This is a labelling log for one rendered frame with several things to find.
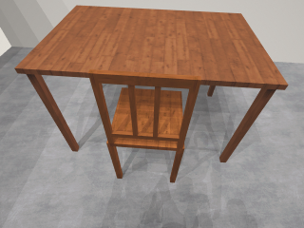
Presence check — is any table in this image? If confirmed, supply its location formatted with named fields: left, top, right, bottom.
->
left=14, top=5, right=288, bottom=162

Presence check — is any chair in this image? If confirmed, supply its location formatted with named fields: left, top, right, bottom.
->
left=88, top=69, right=201, bottom=183

